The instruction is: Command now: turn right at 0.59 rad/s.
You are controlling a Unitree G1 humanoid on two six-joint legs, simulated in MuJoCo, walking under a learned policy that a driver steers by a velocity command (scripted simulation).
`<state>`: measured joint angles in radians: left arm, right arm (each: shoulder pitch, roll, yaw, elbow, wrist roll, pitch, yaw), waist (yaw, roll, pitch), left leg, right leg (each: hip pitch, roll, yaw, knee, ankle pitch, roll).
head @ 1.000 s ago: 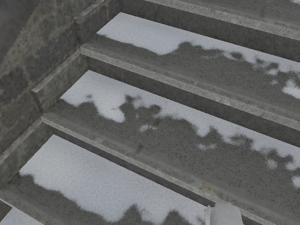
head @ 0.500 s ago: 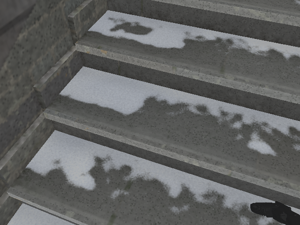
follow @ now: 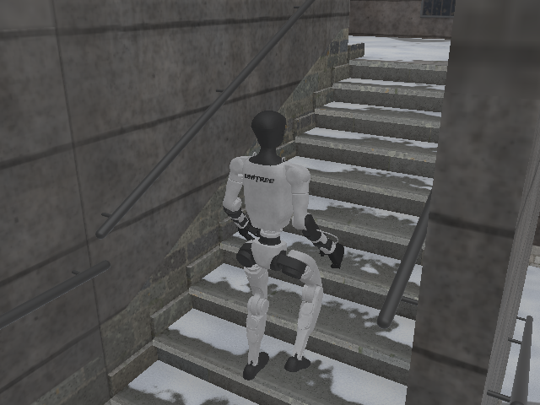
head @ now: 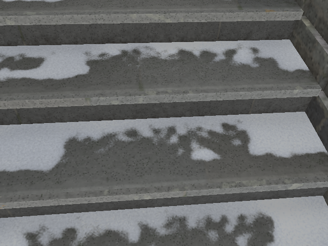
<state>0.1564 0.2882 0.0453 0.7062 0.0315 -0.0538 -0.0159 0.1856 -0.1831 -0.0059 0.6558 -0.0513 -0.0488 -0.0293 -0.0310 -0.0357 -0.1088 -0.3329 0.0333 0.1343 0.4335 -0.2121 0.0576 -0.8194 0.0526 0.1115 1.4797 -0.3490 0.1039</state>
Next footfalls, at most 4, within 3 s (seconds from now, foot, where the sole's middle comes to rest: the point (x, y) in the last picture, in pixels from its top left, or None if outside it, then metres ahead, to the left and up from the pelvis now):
0.22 right None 0.05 -0.15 -0.78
0.56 left None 0.10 0.06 -0.78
1.24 left None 0.05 0.09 -0.78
1.68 right None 0.09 -0.15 -0.78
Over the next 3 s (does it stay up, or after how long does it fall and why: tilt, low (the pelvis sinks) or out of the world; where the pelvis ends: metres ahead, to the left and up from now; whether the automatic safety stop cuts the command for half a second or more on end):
stays up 0.46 0.11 0.14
